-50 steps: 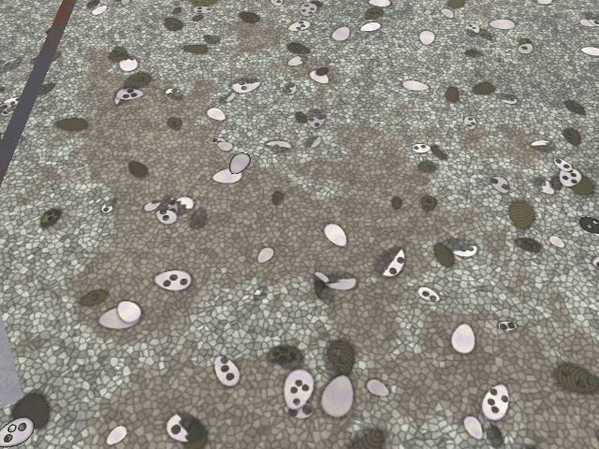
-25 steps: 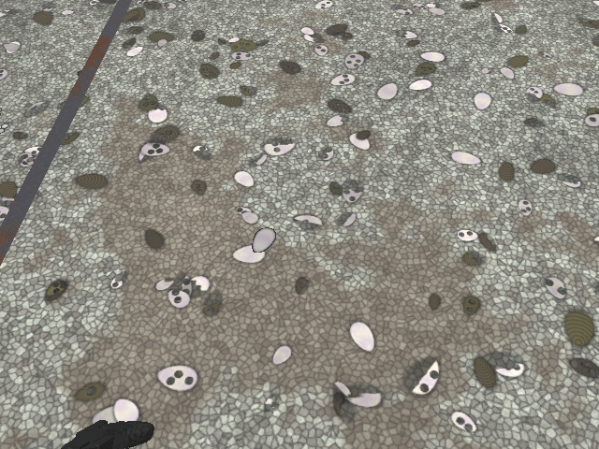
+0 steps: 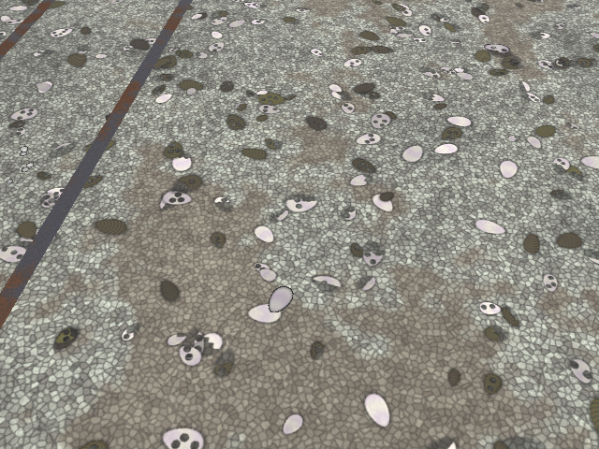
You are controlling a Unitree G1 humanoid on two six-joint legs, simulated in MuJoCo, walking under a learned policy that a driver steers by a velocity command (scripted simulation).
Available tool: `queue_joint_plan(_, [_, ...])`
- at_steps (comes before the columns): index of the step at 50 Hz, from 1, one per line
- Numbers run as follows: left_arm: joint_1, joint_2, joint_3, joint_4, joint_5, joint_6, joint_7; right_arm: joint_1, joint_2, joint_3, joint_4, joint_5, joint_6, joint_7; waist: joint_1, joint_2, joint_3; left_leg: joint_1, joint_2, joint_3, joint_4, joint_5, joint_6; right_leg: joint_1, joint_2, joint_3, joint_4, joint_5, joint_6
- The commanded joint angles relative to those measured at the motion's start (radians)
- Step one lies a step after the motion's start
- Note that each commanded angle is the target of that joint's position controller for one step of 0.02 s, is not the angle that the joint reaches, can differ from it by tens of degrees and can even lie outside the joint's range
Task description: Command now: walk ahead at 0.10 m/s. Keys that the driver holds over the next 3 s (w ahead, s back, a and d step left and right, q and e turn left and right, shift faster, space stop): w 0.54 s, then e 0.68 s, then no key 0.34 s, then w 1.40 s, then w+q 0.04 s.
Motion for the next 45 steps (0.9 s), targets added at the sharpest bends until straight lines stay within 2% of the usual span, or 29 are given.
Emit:
queue_joint_plan(1, [0.008,0.094,0.025,-0.019,-0.012,-0.006,0.003,0.051,-0.129,-0.034,-0.022,0.010,-0.009,-0.005,-0.009,0.051,-0.044,0.018,0.023,-0.033,-0.097,-0.016,0.062,0.014,-0.010,0.008,-0.039,-0.068,-0.034])
queue_joint_plan(3, [0.002,0.102,0.032,-0.016,-0.024,-0.008,0.004,0.065,-0.141,-0.040,-0.020,0.020,-0.009,-0.004,-0.016,0.060,0.034,-0.028,0.044,-0.081,-0.133,-0.280,0.111,-0.075,0.001,0.004,-0.012,-0.297,-0.054])
queue_joint_plan(5, [-0.008,0.089,0.031,-0.022,-0.033,-0.036,0.000,0.091,-0.153,-0.044,-0.017,0.030,-0.031,-0.002,-0.023,0.093,0.094,-0.020,0.113,-0.191,-0.187,-0.366,0.165,-0.159,-0.004,0.007,0.046,-0.309,-0.070])
queue_joint_plan(7, [-0.009,0.072,0.030,-0.024,-0.036,-0.071,-0.011,0.114,-0.182,-0.054,-0.004,0.036,-0.053,0.004,-0.017,0.167,0.087,0.042,0.211,-0.342,-0.239,-0.298,0.223,-0.196,0.003,-0.014,0.139,-0.194,-0.081])
queue_joint_plan(9, [0.037,0.085,0.036,-0.004,-0.039,-0.092,-0.023,0.067,-0.175,-0.052,-0.014,0.038,-0.062,0.009,0.021,0.160,0.063,0.041,0.222,-0.343,-0.198,-0.105,0.222,-0.121,-0.012,0.007,0.087,-0.118,-0.110])
queue_joint_plan(10, [0.099,0.103,0.043,0.023,-0.039,-0.096,-0.027,0.010,-0.160,-0.048,-0.035,0.039,-0.063,0.012,0.053,0.117,0.048,-0.011,0.168,-0.254,-0.128,-0.006,0.184,-0.021,-0.025,0.036,0.023,-0.077,-0.125])
queue_joint_plan(11, [0.183,0.156,0.061,0.061,-0.042,-0.098,-0.027,-0.045,-0.127,-0.040,-0.065,0.040,-0.070,0.014,0.075,-0.015,0.031,-0.120,0.052,-0.089,0.042,0.089,0.117,0.122,-0.084,0.156,-0.064,-0.014,-0.152])
queue_joint_plan(12, [0.315,0.241,0.089,0.100,-0.045,-0.092,-0.027,-0.080,-0.096,-0.033,-0.090,0.031,-0.087,0.013,0.116,-0.222,-0.007,-0.342,-0.065,0.062,0.339,0.118,0.040,0.366,-0.217,0.426,-0.180,0.091,-0.226])
queue_joint_plan(13, [0.377,0.230,0.083,0.104,-0.027,-0.091,-0.030,-0.094,-0.109,-0.036,-0.098,0.035,-0.101,0.014,0.142,-0.277,-0.010,-0.566,-0.080,0.009,0.553,-0.237,0.029,0.493,-0.369,0.663,-0.264,0.235,-0.309])
queue_joint_plan(14, [0.329,0.184,0.064,0.092,-0.017,-0.092,-0.030,-0.094,-0.125,-0.042,-0.097,0.048,-0.105,0.021,0.099,-0.146,0.027,-0.657,-0.018,-0.045,0.670,-0.258,0.054,0.499,-0.391,0.629,-0.233,0.261,-0.304])
queue_joint_plan(16, [0.263,0.145,0.046,0.067,-0.022,-0.087,-0.027,-0.106,-0.097,-0.034,-0.093,0.048,-0.100,0.035,0.063,-0.043,0.057,-0.712,0.056,-0.026,0.670,-0.113,0.082,0.460,-0.347,0.458,-0.250,0.294,-0.252])
queue_joint_plan(17, [0.243,0.126,0.036,0.064,-0.024,-0.080,-0.024,-0.116,-0.095,-0.037,-0.093,0.039,-0.098,0.037,0.051,-0.041,0.062,-0.676,0.083,-0.013,0.608,-0.044,0.082,0.419,-0.314,0.384,-0.276,0.314,-0.218])
queue_joint_plan(19, [0.243,0.114,0.028,0.067,-0.019,-0.061,-0.013,-0.135,-0.071,-0.031,-0.100,0.032,-0.091,0.050,0.046,-0.078,0.066,-0.579,0.079,0.034,0.471,0.059,0.058,0.340,-0.251,0.267,-0.333,0.333,-0.189])
queue_joint_plan(22, [0.227,0.158,0.033,0.058,-0.018,-0.054,0.010,-0.249,-0.027,-0.009,-0.137,0.029,-0.087,0.060,0.059,-0.073,0.086,-0.392,0.030,0.090,0.174,0.228,0.032,0.194,-0.184,0.137,-0.385,0.317,-0.164])
queue_joint_plan(24, [0.261,0.196,0.044,0.070,-0.027,-0.060,0.014,-0.291,-0.048,-0.010,-0.152,0.035,-0.084,0.064,0.067,-0.099,0.085,-0.294,0.006,0.097,0.067,0.295,0.030,0.172,-0.205,0.132,-0.417,0.269,-0.168])
queue_joint_plan(26, [0.266,0.198,0.050,0.082,-0.041,-0.064,0.014,-0.308,-0.082,-0.016,-0.165,0.041,-0.081,0.066,0.053,-0.107,0.104,-0.280,0.012,0.066,0.008,0.314,0.051,0.217,-0.245,0.137,-0.417,0.271,-0.160])
queue_joint_plan(28, [0.257,0.191,0.054,0.088,-0.039,-0.059,0.012,-0.287,-0.120,-0.030,-0.164,0.034,-0.084,0.066,0.019,-0.098,0.092,-0.222,-0.004,0.057,-0.034,0.291,0.083,0.273,-0.259,0.132,-0.333,0.471,-0.134])
queue_joint_plan(29, [0.249,0.196,0.057,0.087,-0.035,-0.052,0.012,-0.222,-0.144,-0.044,-0.149,0.024,-0.086,0.063,-0.025,-0.104,0.040,-0.121,-0.034,0.073,-0.045,0.282,0.100,0.288,-0.240,0.118,-0.228,0.670,-0.112])
queue_joint_plan(30, [0.239,0.187,0.054,0.081,-0.030,-0.044,0.012,-0.086,-0.175,-0.062,-0.108,0.016,-0.088,0.057,-0.093,-0.099,-0.047,0.062,-0.055,0.086,-0.065,0.329,0.123,0.257,-0.194,0.099,-0.065,0.787,-0.081])
queue_joint_plan(31, [0.227,0.164,0.045,0.057,-0.017,-0.042,0.012,0.066,-0.225,-0.077,-0.075,0.002,-0.090,0.047,-0.149,-0.056,-0.170,0.341,0.059,-0.011,-0.018,0.530,0.162,0.091,-0.136,0.082,0.166,0.607,-0.037])
queue_joint_plan(32, [0.362,0.040,0.010,0.053,-0.005,-0.048,0.010,0.145,-0.311,-0.087,-0.062,-0.026,-0.082,0.041,-0.101,0.219,-0.356,0.683,0.373,-0.370,-0.025,0.737,0.309,-0.223,0.023,0.030,0.578,-0.096,0.033])
queue_joint_plan(33, [0.406,0.084,0.022,0.082,-0.031,-0.058,0.007,0.151,-0.256,-0.071,-0.065,-0.016,-0.074,0.047,-0.104,0.263,-0.489,0.636,0.440,-0.586,-0.148,0.687,0.365,-0.249,0.056,0.181,0.778,-0.392,0.042])
queue_joint_plan(34, [0.316,0.162,0.048,0.050,-0.056,-0.054,0.010,0.040,-0.212,-0.054,-0.085,0.000,-0.071,0.046,-0.081,0.189,-0.317,0.469,0.402,-0.431,-0.180,0.607,0.320,-0.314,-0.003,0.171,0.827,-0.351,0.038])
queue_joint_plan(35, [0.231,0.161,0.051,0.024,-0.057,-0.044,0.017,-0.040,-0.165,-0.039,-0.091,0.009,-0.070,0.042,-0.056,0.132,-0.196,0.323,0.355,-0.292,-0.206,0.567,0.280,-0.336,-0.052,0.117,0.797,-0.292,0.035])
queue_joint_plan(36, [0.207,0.143,0.055,0.022,-0.043,-0.028,0.026,-0.090,-0.134,-0.029,-0.082,0.006,-0.074,0.045,-0.027,0.082,-0.127,0.186,0.309,-0.195,-0.244,0.557,0.253,-0.297,-0.084,0.106,0.749,-0.240,0.038])
queue_joint_plan(37, [0.227,0.127,0.062,0.026,-0.037,-0.005,0.032,-0.134,-0.114,-0.024,-0.077,-0.005,-0.080,0.047,0.011,0.098,-0.098,0.080,0.270,-0.112,-0.279,0.532,0.233,-0.228,-0.111,0.107,0.702,-0.204,0.035])
queue_joint_plan(39, [0.252,0.093,0.067,0.013,-0.035,0.031,0.039,-0.175,-0.121,-0.027,-0.066,-0.025,-0.088,0.049,0.043,0.113,-0.072,-0.046,0.258,-0.035,-0.335,0.492,0.248,-0.149,-0.105,0.080,0.679,-0.158,0.037])
queue_joint_plan(42, [0.185,0.103,0.079,-0.049,-0.023,0.054,0.044,-0.180,-0.158,-0.038,-0.044,-0.023,-0.084,0.027,0.047,0.107,-0.047,-0.057,0.280,0.018,-0.383,0.401,0.276,-0.201,-0.120,0.080,0.563,-0.083,0.047])
queue_joint_plan(45, [0.108,0.113,0.083,-0.097,-0.020,0.061,0.030,-0.182,-0.186,-0.046,-0.033,-0.013,-0.064,0.001,0.031,0.096,-0.053,-0.015,0.286,0.064,-0.398,0.293,0.272,-0.215,-0.133,0.066,0.438,0.008,0.050])
Next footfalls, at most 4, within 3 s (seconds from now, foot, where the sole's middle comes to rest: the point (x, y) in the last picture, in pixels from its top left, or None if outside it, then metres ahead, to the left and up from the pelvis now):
0.62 left None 0.40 0.13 -0.77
1.12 right None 0.36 -0.11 -0.77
1.54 left None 0.46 0.10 -0.77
1.86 right None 0.38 -0.14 -0.77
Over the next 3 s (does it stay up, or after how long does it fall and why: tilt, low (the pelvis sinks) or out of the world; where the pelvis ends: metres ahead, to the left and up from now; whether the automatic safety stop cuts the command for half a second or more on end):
stays up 0.93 -0.30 0.00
